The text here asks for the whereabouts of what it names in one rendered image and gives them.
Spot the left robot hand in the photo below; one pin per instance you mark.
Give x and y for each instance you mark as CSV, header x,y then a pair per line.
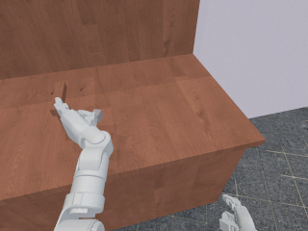
x,y
74,122

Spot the left robot upper arm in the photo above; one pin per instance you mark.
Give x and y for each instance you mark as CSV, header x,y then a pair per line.
x,y
82,224

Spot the robot left forearm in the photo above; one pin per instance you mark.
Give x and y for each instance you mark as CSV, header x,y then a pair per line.
x,y
86,195

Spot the right robot hand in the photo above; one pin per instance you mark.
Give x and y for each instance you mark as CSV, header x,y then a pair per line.
x,y
240,219

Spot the counter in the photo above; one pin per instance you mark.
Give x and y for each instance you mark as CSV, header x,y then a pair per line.
x,y
177,135

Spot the tap lever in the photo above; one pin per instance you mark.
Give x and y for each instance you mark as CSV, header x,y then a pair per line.
x,y
98,113

